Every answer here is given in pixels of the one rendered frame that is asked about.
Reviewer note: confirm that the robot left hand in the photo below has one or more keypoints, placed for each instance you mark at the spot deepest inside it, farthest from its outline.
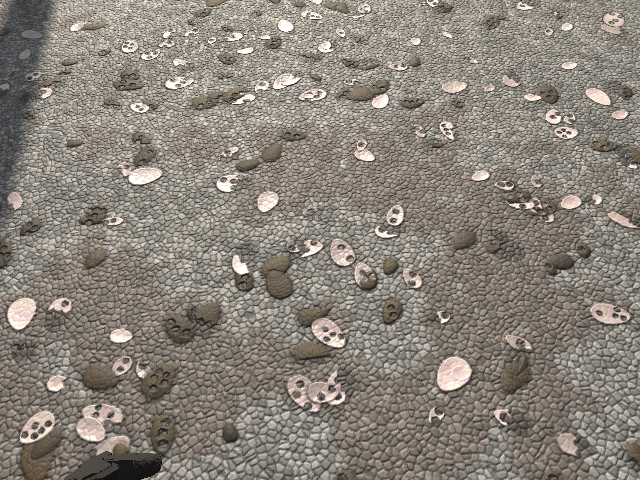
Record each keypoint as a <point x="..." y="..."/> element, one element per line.
<point x="126" y="466"/>

